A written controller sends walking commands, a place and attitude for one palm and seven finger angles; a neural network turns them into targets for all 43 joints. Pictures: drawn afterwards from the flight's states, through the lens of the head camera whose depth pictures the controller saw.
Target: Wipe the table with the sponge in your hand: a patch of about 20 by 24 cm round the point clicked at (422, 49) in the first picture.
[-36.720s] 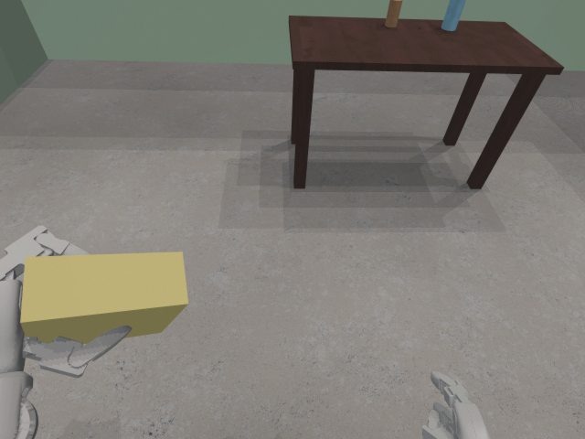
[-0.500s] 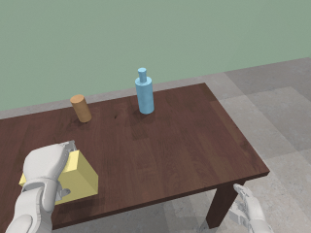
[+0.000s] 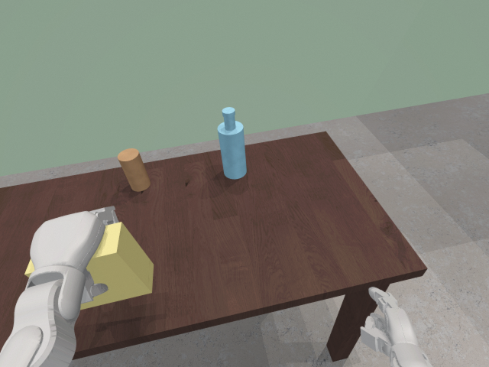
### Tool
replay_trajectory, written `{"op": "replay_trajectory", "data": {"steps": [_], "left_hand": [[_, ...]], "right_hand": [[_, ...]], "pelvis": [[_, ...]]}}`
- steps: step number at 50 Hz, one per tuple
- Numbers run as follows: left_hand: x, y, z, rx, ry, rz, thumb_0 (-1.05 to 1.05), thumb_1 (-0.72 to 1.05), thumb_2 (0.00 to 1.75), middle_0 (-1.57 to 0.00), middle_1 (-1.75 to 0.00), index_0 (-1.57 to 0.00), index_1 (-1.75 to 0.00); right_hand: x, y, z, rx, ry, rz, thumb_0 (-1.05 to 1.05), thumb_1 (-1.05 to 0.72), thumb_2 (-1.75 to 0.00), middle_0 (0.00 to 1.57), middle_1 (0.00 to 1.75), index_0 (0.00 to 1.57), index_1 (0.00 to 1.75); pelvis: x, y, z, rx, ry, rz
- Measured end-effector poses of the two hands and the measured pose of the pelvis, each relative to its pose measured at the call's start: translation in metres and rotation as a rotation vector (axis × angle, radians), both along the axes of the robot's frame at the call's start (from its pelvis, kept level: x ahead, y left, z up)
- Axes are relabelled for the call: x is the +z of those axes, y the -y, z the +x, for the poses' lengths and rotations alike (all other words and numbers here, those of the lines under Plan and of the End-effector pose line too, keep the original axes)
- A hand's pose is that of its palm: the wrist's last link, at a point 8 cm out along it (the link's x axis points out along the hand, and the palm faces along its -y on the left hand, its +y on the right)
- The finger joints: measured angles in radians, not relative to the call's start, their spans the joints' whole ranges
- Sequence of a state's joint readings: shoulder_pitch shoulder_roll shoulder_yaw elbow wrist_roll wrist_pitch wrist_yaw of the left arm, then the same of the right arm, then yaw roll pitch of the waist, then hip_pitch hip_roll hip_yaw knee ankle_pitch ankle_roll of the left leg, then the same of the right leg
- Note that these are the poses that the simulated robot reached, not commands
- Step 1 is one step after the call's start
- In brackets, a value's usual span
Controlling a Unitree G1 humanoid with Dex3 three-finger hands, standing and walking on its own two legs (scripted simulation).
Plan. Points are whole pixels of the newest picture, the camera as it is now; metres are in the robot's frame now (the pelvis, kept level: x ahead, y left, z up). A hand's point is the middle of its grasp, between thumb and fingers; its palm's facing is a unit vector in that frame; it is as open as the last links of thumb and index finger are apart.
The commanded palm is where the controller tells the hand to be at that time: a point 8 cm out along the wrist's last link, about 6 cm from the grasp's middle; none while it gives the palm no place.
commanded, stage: lift the sponge slowly off the table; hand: left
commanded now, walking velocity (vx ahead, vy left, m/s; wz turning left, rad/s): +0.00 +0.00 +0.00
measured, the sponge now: (104, 275) +0.21 +0.29 +0.05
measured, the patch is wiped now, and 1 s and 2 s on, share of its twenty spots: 1.00 1.00 1.00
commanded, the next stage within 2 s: bring the sponge back beside the body in 0.06 s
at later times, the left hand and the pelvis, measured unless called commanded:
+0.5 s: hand (88, 257) +0.21 +0.29 +0.10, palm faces +0.05 -0.10 -0.99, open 9.7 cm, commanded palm +0.18 +0.28 +0.17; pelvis +0.00 +0.00 +0.00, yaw +0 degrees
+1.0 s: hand (87, 261) +0.20 +0.28 +0.11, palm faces +0.07 -0.11 -0.99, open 9.7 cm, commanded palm +0.17 +0.28 +0.18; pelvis +0.00 +0.00 +0.00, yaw -1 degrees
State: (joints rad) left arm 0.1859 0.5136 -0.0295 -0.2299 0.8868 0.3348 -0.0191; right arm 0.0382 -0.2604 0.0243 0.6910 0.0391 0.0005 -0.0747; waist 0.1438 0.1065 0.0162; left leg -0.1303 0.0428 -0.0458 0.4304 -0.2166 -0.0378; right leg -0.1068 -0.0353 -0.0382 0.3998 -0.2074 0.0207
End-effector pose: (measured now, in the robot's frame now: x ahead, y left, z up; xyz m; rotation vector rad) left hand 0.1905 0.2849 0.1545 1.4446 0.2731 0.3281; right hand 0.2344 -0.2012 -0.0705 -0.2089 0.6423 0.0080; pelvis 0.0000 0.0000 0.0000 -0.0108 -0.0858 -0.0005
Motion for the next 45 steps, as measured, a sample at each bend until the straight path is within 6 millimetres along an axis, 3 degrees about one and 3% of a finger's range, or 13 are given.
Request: {"op": "replay_trajectory", "data": {"steps": [10,45], "left_hand": [[0.003,-0.001,0.009,0.012,0.002,0.0,-0.01,-0.49,1.08,-0.76,-1.38,-0.78,-1.38],[0.003,0.001,-0.01,0.0,0.008,-0.011,-0.01,-0.49,1.08,-0.76,-1.38,-0.78,-1.38]], "right_hand": [[0.003,-0.001,-0.002,0.003,0.011,0.018,0.02,-0.91,-0.9,0.2,0.3,0.19,0.29],[0.003,-0.002,-0.002,0.007,0.014,0.009,0.02,-0.91,-0.9,0.2,0.3,0.18,0.29]], "pelvis": [[0.0,0.002,-0.003,-0.008,-0.005,0.002],[0.0,0.0,-0.002,-0.009,0.001,0.0]]}}
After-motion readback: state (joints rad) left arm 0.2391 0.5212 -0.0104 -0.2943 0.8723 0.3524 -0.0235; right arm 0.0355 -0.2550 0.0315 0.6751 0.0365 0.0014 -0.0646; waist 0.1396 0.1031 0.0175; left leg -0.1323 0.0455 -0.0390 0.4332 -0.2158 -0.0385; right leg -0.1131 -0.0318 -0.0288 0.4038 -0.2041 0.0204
